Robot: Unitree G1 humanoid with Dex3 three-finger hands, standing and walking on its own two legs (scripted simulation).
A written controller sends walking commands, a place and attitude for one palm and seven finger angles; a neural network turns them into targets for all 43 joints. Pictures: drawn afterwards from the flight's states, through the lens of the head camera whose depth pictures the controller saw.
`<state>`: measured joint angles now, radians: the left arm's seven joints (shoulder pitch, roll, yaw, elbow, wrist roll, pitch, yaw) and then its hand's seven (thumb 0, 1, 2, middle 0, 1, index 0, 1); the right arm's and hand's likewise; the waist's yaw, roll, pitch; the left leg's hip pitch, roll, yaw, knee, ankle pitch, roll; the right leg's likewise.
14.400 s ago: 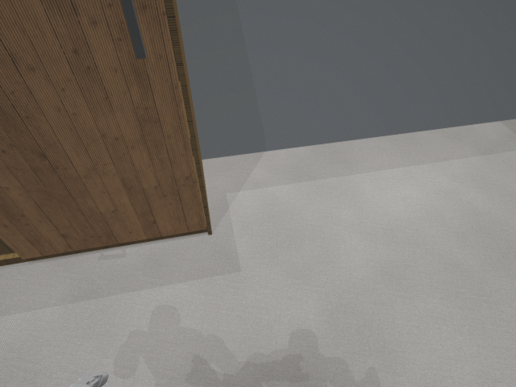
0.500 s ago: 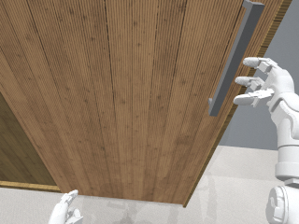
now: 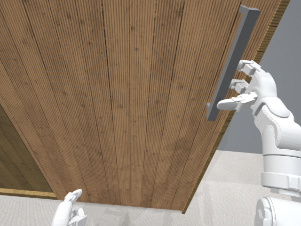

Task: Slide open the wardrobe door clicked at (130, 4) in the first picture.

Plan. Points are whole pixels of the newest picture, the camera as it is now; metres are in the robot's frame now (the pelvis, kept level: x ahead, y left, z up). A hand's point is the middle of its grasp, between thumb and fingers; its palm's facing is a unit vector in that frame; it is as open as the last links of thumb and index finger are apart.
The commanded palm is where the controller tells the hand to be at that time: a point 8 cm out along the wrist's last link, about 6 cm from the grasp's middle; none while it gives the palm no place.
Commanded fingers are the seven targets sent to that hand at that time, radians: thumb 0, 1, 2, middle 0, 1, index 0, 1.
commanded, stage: feel for the door with the fingertips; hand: right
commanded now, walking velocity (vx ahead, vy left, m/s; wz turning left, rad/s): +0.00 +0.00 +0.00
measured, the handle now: (224, 70) +0.43 -0.16 +0.26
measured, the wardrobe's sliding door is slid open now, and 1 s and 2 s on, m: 0.00 0.00 0.00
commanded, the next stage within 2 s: slide the fingers in behind the handle in 0.44 s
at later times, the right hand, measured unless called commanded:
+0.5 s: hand (228, 83) +0.39 -0.16 +0.25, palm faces +0.08 +1.00 -0.03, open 13.8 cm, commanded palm +0.37 -0.21 +0.25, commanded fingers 0.00 0.50 -0.30 0.30 1.20 0.30 1.20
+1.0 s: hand (227, 88) +0.37 -0.15 +0.25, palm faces +0.07 +1.00 -0.02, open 14.0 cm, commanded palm +0.35 -0.20 +0.25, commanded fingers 0.00 0.50 -0.30 0.30 1.20 0.30 1.20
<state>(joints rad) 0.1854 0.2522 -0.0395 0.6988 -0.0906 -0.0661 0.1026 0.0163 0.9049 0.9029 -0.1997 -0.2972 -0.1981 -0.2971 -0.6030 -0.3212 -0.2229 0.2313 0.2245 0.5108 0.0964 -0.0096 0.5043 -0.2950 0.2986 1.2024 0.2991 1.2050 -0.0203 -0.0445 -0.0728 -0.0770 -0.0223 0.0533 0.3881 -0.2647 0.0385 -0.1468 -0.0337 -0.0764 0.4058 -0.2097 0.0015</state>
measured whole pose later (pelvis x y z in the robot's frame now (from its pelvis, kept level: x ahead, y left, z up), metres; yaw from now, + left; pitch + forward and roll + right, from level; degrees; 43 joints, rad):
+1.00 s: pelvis -0.01 +0.01 +0.00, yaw +0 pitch -4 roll +0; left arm 0.19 0.25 -0.04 0.71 -0.08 -0.06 0.10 0.02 0.90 0.90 -0.20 -0.30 -0.20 -0.30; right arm -0.63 -0.31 -0.21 0.29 0.20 0.48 0.06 -0.01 0.50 -0.30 0.30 1.20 0.30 1.21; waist -0.01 -0.04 -0.06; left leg -0.06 -0.04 0.05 0.37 -0.24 0.05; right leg -0.13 -0.05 -0.07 0.38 -0.18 0.01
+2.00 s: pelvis +0.00 +0.01 +0.00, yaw -1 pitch -4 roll +0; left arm 0.15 0.24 -0.04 0.71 -0.07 -0.04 0.09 0.02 0.91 0.90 -0.20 -0.30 -0.20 -0.30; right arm -0.60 -0.22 -0.16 0.14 0.19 0.57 -0.02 -0.01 0.50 -0.29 0.27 1.20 0.22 1.19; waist -0.04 -0.04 -0.06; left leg -0.05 -0.03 0.06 0.38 -0.27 0.05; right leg -0.12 -0.04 -0.06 0.39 -0.20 0.01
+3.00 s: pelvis +0.01 +0.00 +0.00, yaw +0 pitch -4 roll +0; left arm 0.14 0.23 -0.05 0.69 -0.07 -0.03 0.08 0.02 0.90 0.90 -0.20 -0.30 -0.20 -0.30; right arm -0.54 -0.21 -0.16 0.04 0.19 0.60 -0.04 0.00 -0.36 -0.66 0.32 1.31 0.25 1.28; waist -0.03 -0.05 -0.06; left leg -0.04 -0.02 0.05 0.39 -0.29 0.04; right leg -0.11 -0.03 -0.07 0.40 -0.23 0.01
